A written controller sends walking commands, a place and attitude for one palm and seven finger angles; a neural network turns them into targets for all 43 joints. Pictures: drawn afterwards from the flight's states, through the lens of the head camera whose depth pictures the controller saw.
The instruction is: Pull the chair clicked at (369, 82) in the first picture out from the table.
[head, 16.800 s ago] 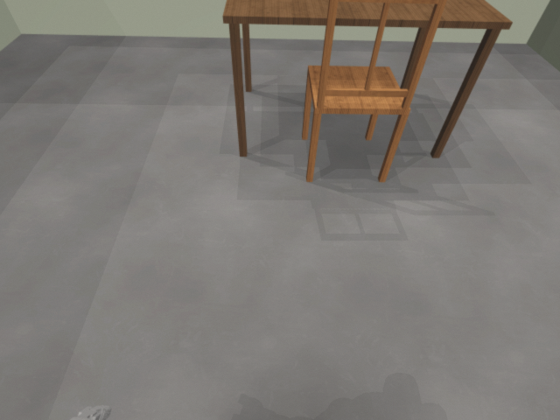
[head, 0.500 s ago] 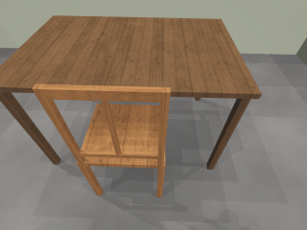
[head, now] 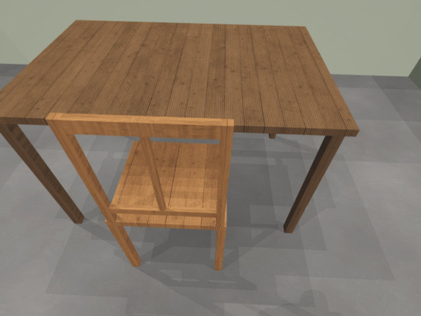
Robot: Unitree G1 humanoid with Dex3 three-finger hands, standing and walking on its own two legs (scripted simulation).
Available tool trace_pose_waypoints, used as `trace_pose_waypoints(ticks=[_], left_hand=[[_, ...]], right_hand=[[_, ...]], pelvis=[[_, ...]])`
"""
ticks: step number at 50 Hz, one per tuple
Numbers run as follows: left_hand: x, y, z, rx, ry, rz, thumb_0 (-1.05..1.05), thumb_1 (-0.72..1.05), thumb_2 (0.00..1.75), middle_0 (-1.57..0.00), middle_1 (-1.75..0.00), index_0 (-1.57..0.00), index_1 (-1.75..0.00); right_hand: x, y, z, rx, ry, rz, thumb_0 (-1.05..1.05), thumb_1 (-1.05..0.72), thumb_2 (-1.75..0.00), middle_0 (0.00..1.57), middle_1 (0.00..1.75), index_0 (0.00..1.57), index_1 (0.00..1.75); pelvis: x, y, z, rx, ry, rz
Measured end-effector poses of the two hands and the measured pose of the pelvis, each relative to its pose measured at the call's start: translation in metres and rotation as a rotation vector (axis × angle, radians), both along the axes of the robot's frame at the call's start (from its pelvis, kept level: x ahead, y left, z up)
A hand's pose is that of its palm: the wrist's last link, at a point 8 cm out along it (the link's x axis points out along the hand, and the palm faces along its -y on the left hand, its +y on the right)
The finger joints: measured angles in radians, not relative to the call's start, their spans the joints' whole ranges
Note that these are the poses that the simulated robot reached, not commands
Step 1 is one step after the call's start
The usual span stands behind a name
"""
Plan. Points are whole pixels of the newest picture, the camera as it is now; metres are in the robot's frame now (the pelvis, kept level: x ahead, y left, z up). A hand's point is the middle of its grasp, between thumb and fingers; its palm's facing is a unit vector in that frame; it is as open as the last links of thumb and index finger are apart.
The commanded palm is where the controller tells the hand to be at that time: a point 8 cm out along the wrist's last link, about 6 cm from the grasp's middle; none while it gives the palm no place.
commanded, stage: look again from close up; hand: left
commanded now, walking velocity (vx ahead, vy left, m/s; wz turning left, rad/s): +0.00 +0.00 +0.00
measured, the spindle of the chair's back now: (154, 177) +0.47 +0.19 -0.08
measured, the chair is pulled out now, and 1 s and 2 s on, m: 0.00 0.00 0.00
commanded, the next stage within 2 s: raise the hand toward the chair's back in 0.12 s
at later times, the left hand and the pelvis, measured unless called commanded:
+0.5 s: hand (131, 277) +0.19 +0.16 -0.02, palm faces +0.10 -0.99 +0.01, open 8.0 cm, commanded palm +0.11 +0.23 -0.07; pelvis -0.02 +0.01 -0.05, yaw +2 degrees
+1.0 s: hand (124, 301) +0.16 +0.18 -0.06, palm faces -0.02 -1.00 -0.02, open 12.4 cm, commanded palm +0.13 +0.24 -0.06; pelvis -0.05 +0.01 -0.11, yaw +2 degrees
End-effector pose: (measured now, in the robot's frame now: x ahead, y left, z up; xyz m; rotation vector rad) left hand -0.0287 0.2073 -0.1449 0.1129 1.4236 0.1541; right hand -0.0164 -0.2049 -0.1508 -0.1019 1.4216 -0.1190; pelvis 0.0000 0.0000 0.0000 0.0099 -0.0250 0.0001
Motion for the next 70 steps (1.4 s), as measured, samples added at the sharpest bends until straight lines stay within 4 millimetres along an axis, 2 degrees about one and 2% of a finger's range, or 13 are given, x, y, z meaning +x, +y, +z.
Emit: trace_pose_waypoints(ticks=[12, 18, 22, 25, 29, 35, 40, 44, 49, 54, 58, 64, 70], left_hand=[[-0.002, 0.000, 0.000, 0.006, -0.001, 0.004, 0.00, 0.91, 0.90, -0.20, -0.30, -0.20, -0.30], [0.088, 0.035, 0.069, 0.139, -0.581, 0.090, 0.06, 0.96, 0.89, -0.20, -0.30, -0.20, -0.29], [0.164, 0.025, 0.115, 0.069, -1.054, 0.012, 0.04, 0.88, 0.87, -0.19, -0.29, -0.18, -0.28], [0.196, 0.007, 0.124, -0.062, -1.338, -0.053, 0.03, 0.81, 0.84, -0.18, -0.28, -0.18, -0.27], [0.192, -0.006, 0.106, -0.162, -1.482, -0.159, 0.01, 0.70, 0.81, -0.17, -0.27, -0.17, -0.26], [0.146, 0.012, 0.067, -0.105, -1.307, -0.077, 0.01, 0.55, 0.75, -0.17, -0.25, -0.17, -0.24], [0.134, 0.029, 0.083, -0.010, -1.386, -0.081, 0.01, 0.43, 0.70, -0.15, -0.23, -0.15, -0.22], [0.152, 0.026, 0.091, -0.057, -1.443, -0.155, 0.01, 0.33, 0.66, -0.14, -0.21, -0.14, -0.21], [0.171, 0.024, 0.084, -0.123, -1.341, -0.186, 0.01, 0.22, 0.61, -0.13, -0.19, -0.13, -0.19], [0.174, 0.035, 0.091, -0.070, -1.322, -0.142, 0.00, 0.10, 0.56, -0.12, -0.18, -0.12, -0.17], [0.175, 0.042, 0.098, -0.040, -1.368, -0.142, 0.00, 0.01, 0.52, -0.11, -0.16, -0.11, -0.15], [0.183, 0.045, 0.093, -0.064, -1.363, -0.164, 0.00, -0.13, 0.46, -0.10, -0.14, -0.10, -0.13], [0.190, 0.052, 0.099, -0.054, -1.378, -0.149, -0.01, -0.27, 0.40, -0.08, -0.12, -0.08, -0.11]], right_hand=[[0.000, -0.001, -0.001, 0.001, 0.003, 0.010, 0.00, -0.92, -0.89, 0.20, 0.30, 0.20, 0.30], [0.048, -0.029, 0.010, -0.103, -0.370, 0.002, 0.02, -0.93, -0.89, 0.21, 0.30, 0.20, 0.30], [0.105, -0.048, 0.025, -0.169, -0.643, 0.054, 0.02, -0.92, -0.89, 0.21, 0.30, 0.20, 0.30], [0.145, -0.056, 0.038, -0.198, -0.802, 0.100, 0.02, -0.92, -0.89, 0.20, 0.30, 0.20, 0.30], [0.190, -0.055, 0.048, -0.207, -0.944, 0.153, 0.01, -0.91, -0.90, 0.20, 0.30, 0.20, 0.30], [0.229, -0.025, 0.039, -0.154, -1.009, 0.217, 0.01, -0.91, -0.90, 0.20, 0.30, 0.20, 0.30], [0.224, 0.007, 0.006, -0.075, -0.944, 0.275, 0.01, -0.91, -0.90, 0.20, 0.30, 0.20, 0.30], [0.199, 0.022, -0.024, -0.021, -0.847, 0.261, 0.01, -0.91, -0.89, 0.21, 0.30, 0.20, 0.30], [0.159, 0.019, -0.042, -0.017, -0.722, 0.160, 0.01, -0.90, -0.89, 0.21, 0.30, 0.21, 0.30], [0.130, 0.000, -0.039, -0.079, -0.658, 0.096, 0.01, -0.90, -0.89, 0.21, 0.30, 0.21, 0.30], [0.123, -0.017, -0.032, -0.135, -0.647, 0.094, 0.01, -0.91, -0.89, 0.21, 0.30, 0.20, 0.30], [0.136, -0.030, -0.018, -0.191, -0.684, 0.106, 0.01, -0.91, -0.89, 0.21, 0.30, 0.20, 0.30], [0.159, -0.021, -0.004, -0.181, -0.743, 0.129, 0.01, -0.91, -0.90, 0.20, 0.30, 0.20, 0.30]], pelvis=[[-0.001, 0.000, -0.001, -0.007, 0.004, 0.005], [-0.007, 0.006, -0.010, -0.006, 0.016, 0.037], [-0.018, 0.008, -0.027, -0.006, 0.088, 0.047], [-0.024, 0.006, -0.048, 0.000, 0.161, 0.028], [-0.030, 0.003, -0.078, 0.002, 0.218, 0.013], [-0.033, 0.001, -0.103, -0.023, 0.247, 0.030], [-0.038, 0.001, -0.113, -0.058, 0.273, 0.052], [-0.044, 0.003, -0.118, -0.072, 0.289, 0.055], [-0.046, 0.007, -0.113, -0.064, 0.293, 0.042], [-0.043, 0.011, -0.104, -0.055, 0.291, 0.032], [-0.040, 0.013, -0.101, -0.053, 0.293, 0.032], [-0.038, 0.017, -0.100, -0.055, 0.293, 0.033], [-0.033, 0.018, -0.095, -0.059, 0.286, 0.035]])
